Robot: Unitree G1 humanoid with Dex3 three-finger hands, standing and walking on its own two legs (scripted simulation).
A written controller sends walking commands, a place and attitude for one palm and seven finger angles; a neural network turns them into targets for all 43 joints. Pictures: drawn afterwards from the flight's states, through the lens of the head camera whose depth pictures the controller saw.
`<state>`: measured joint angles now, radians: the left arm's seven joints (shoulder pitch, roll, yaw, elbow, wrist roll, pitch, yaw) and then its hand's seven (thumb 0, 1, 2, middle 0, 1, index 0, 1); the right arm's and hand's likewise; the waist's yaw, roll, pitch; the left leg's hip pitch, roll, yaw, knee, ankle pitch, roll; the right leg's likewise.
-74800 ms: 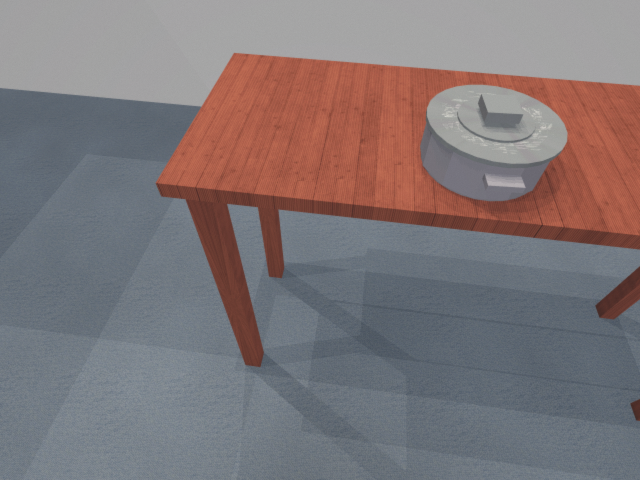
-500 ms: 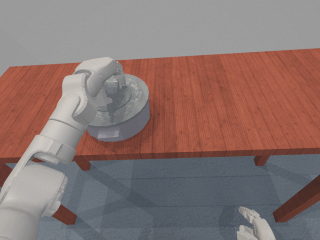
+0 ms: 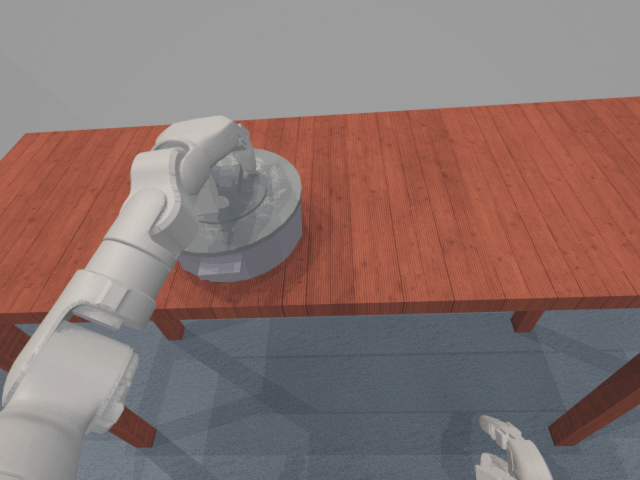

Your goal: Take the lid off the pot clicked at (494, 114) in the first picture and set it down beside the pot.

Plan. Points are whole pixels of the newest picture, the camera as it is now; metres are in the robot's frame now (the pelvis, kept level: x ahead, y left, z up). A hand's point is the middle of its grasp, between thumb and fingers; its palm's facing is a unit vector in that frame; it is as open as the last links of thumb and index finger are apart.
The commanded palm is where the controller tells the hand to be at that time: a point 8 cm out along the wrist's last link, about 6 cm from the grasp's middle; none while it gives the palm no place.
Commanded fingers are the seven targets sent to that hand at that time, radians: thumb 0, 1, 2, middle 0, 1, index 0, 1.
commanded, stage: close the fingers and squeeze the knob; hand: left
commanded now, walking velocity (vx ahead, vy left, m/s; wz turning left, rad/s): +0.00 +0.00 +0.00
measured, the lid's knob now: (221, 182) +0.45 +0.14 +0.15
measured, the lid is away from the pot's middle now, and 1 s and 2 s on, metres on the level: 0.01 0.01 0.01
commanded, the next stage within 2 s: lift the lid straight up in 0.14 s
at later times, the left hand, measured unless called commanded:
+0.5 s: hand (217, 178) +0.43 +0.14 +0.17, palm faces -0.27 -0.09 -0.96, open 9.0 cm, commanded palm +0.41 +0.15 +0.26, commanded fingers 0.00 0.37 1.28 -0.84 -0.82 -0.83 -0.84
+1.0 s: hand (195, 155) +0.42 +0.15 +0.22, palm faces -0.19 -0.09 -0.98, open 9.0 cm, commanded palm +0.40 +0.15 +0.30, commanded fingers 0.00 0.37 1.28 -0.84 -0.82 -0.83 -0.84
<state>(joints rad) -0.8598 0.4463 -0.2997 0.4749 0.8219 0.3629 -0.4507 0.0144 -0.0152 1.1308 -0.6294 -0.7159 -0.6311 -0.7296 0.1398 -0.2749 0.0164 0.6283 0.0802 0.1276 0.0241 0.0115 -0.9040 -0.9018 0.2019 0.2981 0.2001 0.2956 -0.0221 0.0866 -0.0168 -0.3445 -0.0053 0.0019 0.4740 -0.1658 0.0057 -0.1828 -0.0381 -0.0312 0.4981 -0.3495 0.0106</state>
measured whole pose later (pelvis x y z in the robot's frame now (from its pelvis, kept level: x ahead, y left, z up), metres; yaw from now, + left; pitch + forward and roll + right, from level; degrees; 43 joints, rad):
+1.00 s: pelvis -0.01 +0.00 +0.00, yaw +0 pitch +1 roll +0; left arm -0.95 0.49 -0.30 0.44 0.81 0.37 -0.52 -0.01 -0.03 1.09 -0.66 -0.72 -0.66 -0.74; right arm 0.11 -0.28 0.02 0.63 0.08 0.09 0.02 0.01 -0.90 -0.90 0.20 0.30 0.20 0.30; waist -0.01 0.09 0.00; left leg -0.32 -0.01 0.00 0.45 -0.14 0.01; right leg -0.16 -0.04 -0.03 0.48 -0.33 0.01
